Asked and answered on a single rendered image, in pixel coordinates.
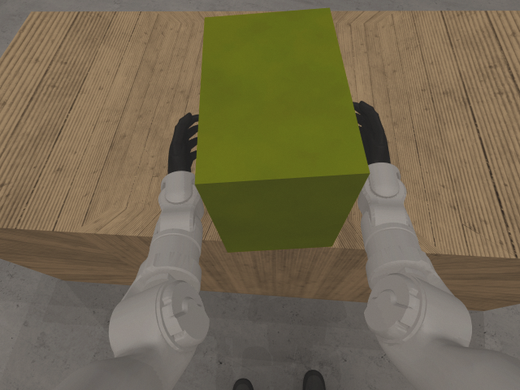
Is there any robot right upper arm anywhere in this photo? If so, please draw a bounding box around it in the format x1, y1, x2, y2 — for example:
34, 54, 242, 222
364, 273, 520, 390

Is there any right robot foot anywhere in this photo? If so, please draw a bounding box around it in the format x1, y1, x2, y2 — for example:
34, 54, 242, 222
303, 370, 326, 390

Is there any right robot forearm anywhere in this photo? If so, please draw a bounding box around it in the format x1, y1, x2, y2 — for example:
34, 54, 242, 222
357, 162, 454, 296

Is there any pedestal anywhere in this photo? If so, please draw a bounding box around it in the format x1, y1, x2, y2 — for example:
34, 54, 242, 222
0, 11, 520, 311

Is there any carton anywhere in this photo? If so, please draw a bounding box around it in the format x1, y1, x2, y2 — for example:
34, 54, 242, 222
195, 8, 370, 253

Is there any robot right hand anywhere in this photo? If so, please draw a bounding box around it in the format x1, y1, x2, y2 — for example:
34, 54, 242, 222
353, 101, 391, 165

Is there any robot left upper arm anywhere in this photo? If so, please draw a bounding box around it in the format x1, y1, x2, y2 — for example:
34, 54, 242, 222
53, 279, 210, 390

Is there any left robot forearm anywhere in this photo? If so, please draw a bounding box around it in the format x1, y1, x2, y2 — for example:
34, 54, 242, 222
109, 171, 204, 351

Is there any robot left hand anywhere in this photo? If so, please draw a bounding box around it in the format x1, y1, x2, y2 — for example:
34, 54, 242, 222
167, 112, 199, 174

